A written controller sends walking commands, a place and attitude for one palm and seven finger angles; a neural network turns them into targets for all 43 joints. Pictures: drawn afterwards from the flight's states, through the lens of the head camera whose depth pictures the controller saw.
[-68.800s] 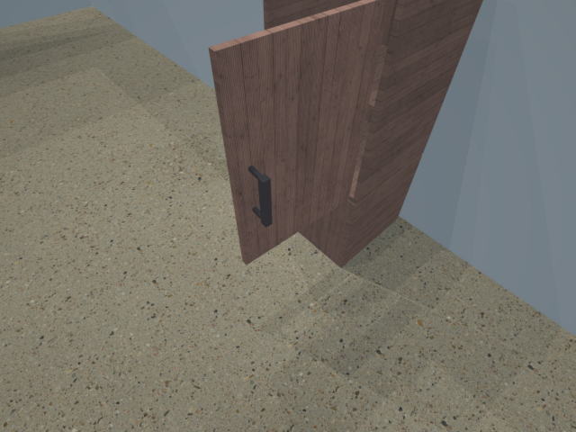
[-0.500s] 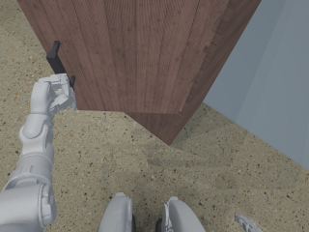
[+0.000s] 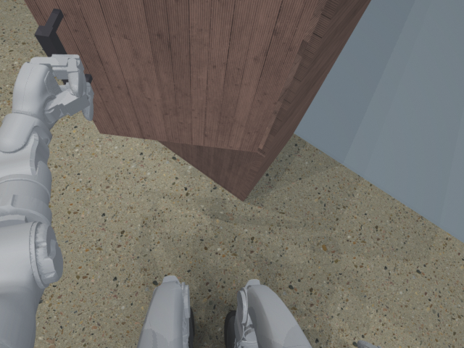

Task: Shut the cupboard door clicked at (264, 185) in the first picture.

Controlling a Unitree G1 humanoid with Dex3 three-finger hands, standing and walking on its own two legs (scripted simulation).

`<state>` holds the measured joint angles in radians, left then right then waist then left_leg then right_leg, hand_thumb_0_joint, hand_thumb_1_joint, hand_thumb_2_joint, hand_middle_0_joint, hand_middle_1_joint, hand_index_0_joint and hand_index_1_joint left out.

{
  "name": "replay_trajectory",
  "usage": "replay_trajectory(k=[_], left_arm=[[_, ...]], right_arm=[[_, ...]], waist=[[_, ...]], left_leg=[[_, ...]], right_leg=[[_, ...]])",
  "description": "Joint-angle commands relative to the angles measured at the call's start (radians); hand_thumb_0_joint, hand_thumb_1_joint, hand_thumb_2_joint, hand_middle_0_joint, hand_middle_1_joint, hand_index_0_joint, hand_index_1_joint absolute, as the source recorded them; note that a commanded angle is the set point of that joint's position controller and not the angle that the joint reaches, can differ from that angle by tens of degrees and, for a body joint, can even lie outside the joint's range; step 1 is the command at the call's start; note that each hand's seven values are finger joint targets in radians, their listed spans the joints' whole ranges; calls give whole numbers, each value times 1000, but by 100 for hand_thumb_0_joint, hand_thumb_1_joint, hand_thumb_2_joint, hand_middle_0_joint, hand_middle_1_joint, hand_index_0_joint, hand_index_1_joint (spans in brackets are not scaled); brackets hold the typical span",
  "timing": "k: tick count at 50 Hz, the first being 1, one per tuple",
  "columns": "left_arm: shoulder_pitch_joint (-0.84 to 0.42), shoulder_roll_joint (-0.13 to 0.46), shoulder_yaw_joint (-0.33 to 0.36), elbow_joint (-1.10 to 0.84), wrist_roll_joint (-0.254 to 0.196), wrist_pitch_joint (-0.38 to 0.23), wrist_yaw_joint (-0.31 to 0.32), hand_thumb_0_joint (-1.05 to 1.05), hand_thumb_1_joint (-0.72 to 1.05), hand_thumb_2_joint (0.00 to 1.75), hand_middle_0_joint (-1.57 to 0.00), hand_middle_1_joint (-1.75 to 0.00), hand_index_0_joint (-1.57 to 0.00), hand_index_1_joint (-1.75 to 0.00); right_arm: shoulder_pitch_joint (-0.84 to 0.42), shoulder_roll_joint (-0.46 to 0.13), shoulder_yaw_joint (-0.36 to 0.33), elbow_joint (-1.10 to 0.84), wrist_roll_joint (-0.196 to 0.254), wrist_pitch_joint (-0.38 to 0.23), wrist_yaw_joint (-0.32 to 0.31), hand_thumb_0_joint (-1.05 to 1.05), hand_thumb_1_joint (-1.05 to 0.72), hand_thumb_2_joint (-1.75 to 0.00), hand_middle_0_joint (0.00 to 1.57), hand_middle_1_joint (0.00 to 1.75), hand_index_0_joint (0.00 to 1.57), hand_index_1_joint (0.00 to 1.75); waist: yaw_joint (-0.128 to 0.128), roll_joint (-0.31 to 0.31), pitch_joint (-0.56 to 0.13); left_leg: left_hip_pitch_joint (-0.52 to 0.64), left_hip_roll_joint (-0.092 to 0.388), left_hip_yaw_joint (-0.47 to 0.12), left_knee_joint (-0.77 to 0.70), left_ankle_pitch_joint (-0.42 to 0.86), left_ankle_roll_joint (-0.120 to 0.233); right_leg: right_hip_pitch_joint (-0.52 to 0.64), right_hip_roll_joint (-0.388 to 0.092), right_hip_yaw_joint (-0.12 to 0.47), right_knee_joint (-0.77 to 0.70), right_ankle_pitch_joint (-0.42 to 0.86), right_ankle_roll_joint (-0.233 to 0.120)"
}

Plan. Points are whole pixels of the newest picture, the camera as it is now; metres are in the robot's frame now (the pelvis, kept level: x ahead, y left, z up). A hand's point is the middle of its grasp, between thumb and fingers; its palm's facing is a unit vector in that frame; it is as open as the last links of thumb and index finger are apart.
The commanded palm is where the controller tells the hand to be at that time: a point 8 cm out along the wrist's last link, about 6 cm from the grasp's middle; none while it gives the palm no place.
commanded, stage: push the door shut along its arc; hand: left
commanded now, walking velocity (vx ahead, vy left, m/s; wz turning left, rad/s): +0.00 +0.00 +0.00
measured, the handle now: (70, 61) +0.57 +0.25 +0.06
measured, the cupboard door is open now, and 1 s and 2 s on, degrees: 31 17 17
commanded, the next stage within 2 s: pull the fist back off the door in 0.86 s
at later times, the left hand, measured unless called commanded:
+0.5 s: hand (109, 68) +0.55 +0.19 +0.07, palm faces -0.25 -0.97 -0.03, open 3.1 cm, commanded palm +0.57 +0.20 +0.06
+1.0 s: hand (138, 43) +0.61 +0.14 +0.08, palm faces -0.32 -0.95 +0.01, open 3.1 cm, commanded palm +0.61 +0.16 +0.06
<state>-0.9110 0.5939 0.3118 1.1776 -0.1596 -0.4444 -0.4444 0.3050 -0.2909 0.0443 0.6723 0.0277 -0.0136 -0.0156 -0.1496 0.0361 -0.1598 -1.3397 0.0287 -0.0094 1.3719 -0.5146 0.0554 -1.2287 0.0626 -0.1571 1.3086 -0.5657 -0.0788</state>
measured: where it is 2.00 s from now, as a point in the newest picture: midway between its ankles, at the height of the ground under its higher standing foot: outside the picture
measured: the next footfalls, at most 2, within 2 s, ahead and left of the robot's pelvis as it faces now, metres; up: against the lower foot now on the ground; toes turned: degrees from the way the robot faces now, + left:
none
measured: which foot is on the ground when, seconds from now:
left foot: down 0.00-1.00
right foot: down 0.00-1.00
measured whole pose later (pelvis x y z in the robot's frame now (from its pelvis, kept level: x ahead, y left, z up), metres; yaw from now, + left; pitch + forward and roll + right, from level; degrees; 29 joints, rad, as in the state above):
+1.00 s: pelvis +0.00 +0.01 -0.03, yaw -4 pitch +34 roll -8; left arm -1.35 0.76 0.34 1.31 0.00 -0.23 -0.50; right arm 0.38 -0.28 0.10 0.63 -0.02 -0.05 -0.02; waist -0.31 0.07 -0.14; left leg -1.53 0.06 -0.01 1.48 -0.55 0.08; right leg -1.42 0.09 -0.15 1.38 -0.58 -0.06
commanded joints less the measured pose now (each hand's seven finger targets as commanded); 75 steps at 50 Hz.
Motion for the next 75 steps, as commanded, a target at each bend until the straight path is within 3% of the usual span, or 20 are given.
replay_trajectory(k=[1,7,20,24,29,37,42,46,48,49,50,52,54,56,59,62,65,68,71,75], left_arm=[[-555,152,-17,-217,-6,-46,-34,0,90,90,-130,-150,-130,-150],[-618,241,33,-179,25,-24,-12,0,90,90,-130,-150,-130,-150],[-730,225,-5,-170,45,3,-49,0,90,90,-130,-150,-130,-150],[-752,270,20,-91,57,38,-50,0,90,90,-130,-150,-130,-150],[-800,275,-2,-86,84,46,-54,0,90,90,-130,-150,-130,-150],[-908,262,-36,-67,105,101,-77,0,90,90,-130,-150,-130,-150],[-940,302,-12,-85,113,129,-78,0,90,90,-130,-150,-130,-150],[-933,393,36,-71,138,143,-71,0,90,90,-130,-150,-130,-150],[-928,394,32,-74,149,151,-68,0,90,90,-130,-150,-130,-150],[-870,441,268,-91,68,169,106,0,90,90,-130,-150,-130,-150],[-775,435,259,-68,90,173,185,0,90,90,-130,-150,-130,-150],[-739,306,219,-124,83,170,279,0,90,90,-130,-150,-130,-150],[-713,213,158,-237,143,122,391,0,90,90,-130,-150,-130,-150],[-700,188,117,-252,195,81,418,0,90,90,-130,-150,-130,-150],[-705,273,166,-236,200,51,399,0,90,90,-130,-150,-130,-150],[-700,268,159,-225,177,15,352,0,90,90,-130,-150,-130,-150],[-634,295,195,-224,150,-21,327,0,90,90,-130,-150,-130,-150],[-531,203,134,-146,139,-24,309,0,90,90,-130,-150,-130,-150],[-395,153,109,-114,119,-19,283,0,90,90,-130,-150,-130,-150],[-381,87,70,-165,72,-29,253,0,90,90,-130,-150,-130,-150]], right_arm=[[172,-201,-71,-44,-1,-24,-14,0,-90,-90,20,30,20,30],[195,-204,-58,-46,-7,-28,-12,0,-90,-90,20,30,20,30],[239,-214,-56,-35,-19,-32,-5,0,-90,-90,20,30,20,30],[247,-215,-47,-38,-18,-31,-12,0,-90,-90,20,30,20,30],[255,-219,-42,-36,-26,-34,-11,0,-90,-90,20,30,20,30],[278,-226,-41,-26,-32,-38,-19,0,-90,-90,20,30,20,30],[294,-226,-38,-23,-41,-43,-23,0,-90,-90,20,30,20,30],[308,-220,-27,-36,-45,-42,-24,0,-90,-90,20,30,20,30],[310,-214,-25,-41,-47,-40,-21,0,-90,-90,20,30,20,30],[370,-196,-15,-83,-73,-36,-8,0,-90,-90,20,30,20,30],[368,-198,-16,-89,-77,-33,12,0,-90,-90,20,30,20,30],[362,-184,-34,-98,-87,-22,39,0,-90,-90,20,30,20,30],[375,-172,-52,-93,-99,-19,72,0,-90,-90,20,30,20,30],[383,-178,-65,-69,-101,-6,92,0,-90,-90,20,30,20,30],[392,-184,-68,-63,-93,12,93,0,-90,-90,20,30,20,30],[365,-175,-65,-59,-81,13,88,0,-90,-90,20,30,20,30],[352,-169,-64,-63,-74,12,83,0,-90,-90,20,30,20,30],[332,-158,-66,-63,-70,19,84,0,-90,-90,20,30,20,30],[316,-157,-72,-81,-61,32,83,0,-90,-90,20,30,20,30],[295,-154,-81,-85,-49,39,76,0,-90,-90,20,30,20,30]], waist=[[-80,217,-532],[-90,213,-530],[-127,267,-546],[-146,219,-509],[-155,287,-518],[-190,314,-559],[-191,326,-601],[-179,315,-609],[-177,322,-604],[-111,308,-619],[-93,288,-637],[-98,268,-627],[-97,287,-650],[-115,293,-660],[-120,202,-643],[-118,195,-620],[-88,193,-600],[-94,156,-515],[-68,134,-501],[-69,100,-469]], left_leg=[[615,19,-154,-147,276,-17],[556,19,-146,-126,271,-11],[657,31,-194,-127,323,-20],[566,29,-176,-104,300,-10],[606,37,-197,-89,321,-20],[632,44,-223,-61,342,-19],[633,42,-214,-38,386,-16],[556,35,-177,-15,412,-6],[542,35,-168,-12,417,-6],[501,51,-171,-37,441,-4],[507,56,-175,-55,461,-13],[527,60,-174,-73,475,-22],[582,63,-167,-82,497,-25],[619,63,-176,-89,499,-32],[486,39,-126,-102,406,-13],[443,27,-106,-113,366,-9],[415,21,-89,-123,360,-6],[379,18,-77,-128,334,-5],[376,10,-63,-143,357,-7],[362,5,-57,-149,326,-4]], right_leg=[[18,2,141,-194,194,29],[30,7,147,-188,188,30],[-76,13,115,-165,205,24],[-56,17,117,-163,202,28],[-132,17,106,-136,205,25],[-196,19,90,-108,214,28],[-188,23,88,-98,235,27],[-112,28,97,-89,262,29],[-99,31,98,-89,271,30],[-35,20,98,-100,295,33],[-8,23,95,-97,302,36],[-2,19,89,-106,316,43],[1,18,96,-123,329,50],[-4,18,97,-128,330,47],[169,20,131,-164,361,52],[222,17,155,-188,366,53],[282,15,179,-201,384,51],[273,9,183,-216,374,55],[316,4,189,-222,426,55],[341,-4,208,-239,429,58]])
